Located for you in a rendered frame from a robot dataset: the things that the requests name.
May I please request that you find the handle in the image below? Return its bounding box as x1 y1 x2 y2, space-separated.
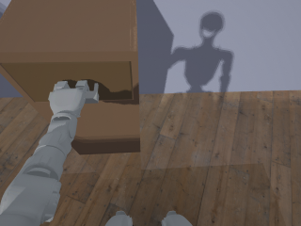
48 83 99 104

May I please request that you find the cabinet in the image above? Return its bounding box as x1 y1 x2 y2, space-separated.
0 0 141 155

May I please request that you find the drawer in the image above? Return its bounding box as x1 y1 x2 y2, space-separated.
1 61 133 102

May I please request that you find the robot left shin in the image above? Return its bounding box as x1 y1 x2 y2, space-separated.
116 211 127 216

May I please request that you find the robot left forearm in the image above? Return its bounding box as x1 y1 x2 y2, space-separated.
0 112 78 215

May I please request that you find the robot left upper arm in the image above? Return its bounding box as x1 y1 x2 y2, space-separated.
0 173 62 226

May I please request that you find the left robot hand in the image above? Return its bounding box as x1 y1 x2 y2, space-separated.
50 80 89 118

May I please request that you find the robot right thigh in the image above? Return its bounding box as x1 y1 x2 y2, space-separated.
161 214 193 226

